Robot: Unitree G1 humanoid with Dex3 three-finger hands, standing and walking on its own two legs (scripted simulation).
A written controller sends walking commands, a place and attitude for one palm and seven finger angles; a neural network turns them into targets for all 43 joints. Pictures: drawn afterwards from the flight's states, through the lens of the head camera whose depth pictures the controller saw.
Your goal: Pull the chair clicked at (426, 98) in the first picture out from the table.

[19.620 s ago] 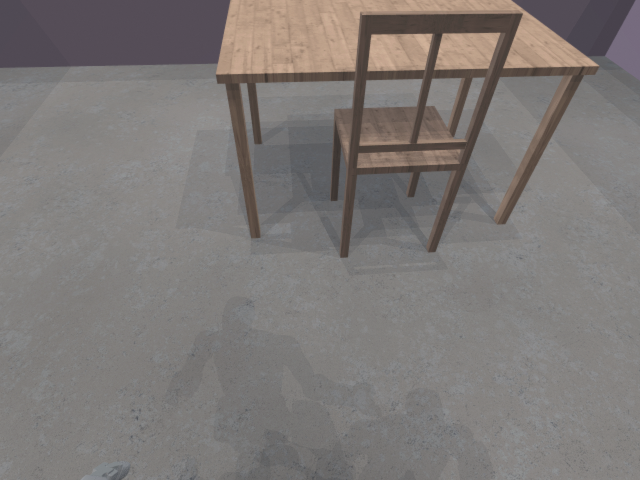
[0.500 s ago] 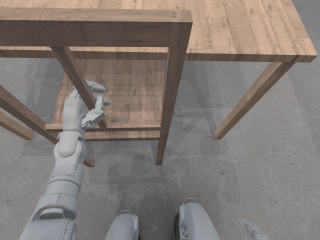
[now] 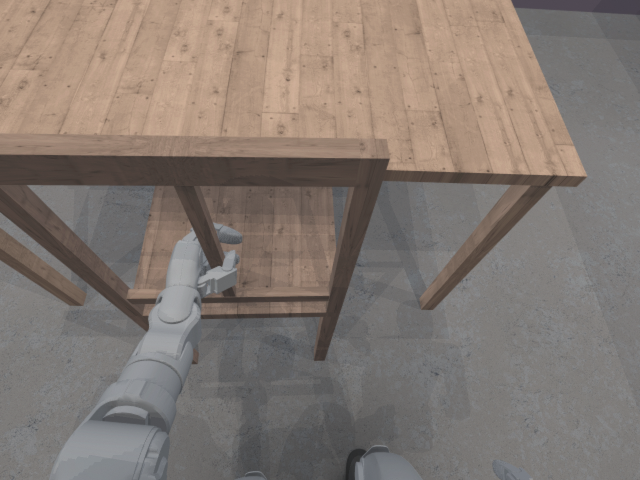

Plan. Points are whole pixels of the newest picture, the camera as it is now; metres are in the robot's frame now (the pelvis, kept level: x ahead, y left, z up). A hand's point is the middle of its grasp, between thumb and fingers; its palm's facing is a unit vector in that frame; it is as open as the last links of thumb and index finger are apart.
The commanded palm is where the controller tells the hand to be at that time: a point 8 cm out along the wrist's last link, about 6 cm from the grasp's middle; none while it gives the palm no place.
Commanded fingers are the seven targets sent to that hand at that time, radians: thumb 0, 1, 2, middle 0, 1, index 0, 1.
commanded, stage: step backward, pulling the chair out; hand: left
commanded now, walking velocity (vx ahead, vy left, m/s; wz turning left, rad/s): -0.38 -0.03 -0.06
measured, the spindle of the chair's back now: (212, 249) +0.42 +0.14 -0.04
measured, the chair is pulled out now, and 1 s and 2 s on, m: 0.03 0.19 0.22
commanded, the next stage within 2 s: none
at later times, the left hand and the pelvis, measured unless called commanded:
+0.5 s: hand (238, 312) +0.33 +0.10 -0.06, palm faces -0.02 -0.99 -0.14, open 5.0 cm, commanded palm +0.31 +0.16 -0.06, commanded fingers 0.00 0.90 0.90 -0.50 -1.45 -0.50 -1.45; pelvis -0.05 -0.01 +0.00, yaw -2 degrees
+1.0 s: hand (248, 384) +0.24 +0.08 -0.06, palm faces -0.03 -0.99 -0.15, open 5.1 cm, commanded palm +0.25 +0.14 -0.06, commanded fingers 0.00 0.90 0.90 -0.50 -1.45 -0.50 -1.45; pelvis -0.11 -0.01 +0.00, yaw +1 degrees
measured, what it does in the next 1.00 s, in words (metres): shifts its weight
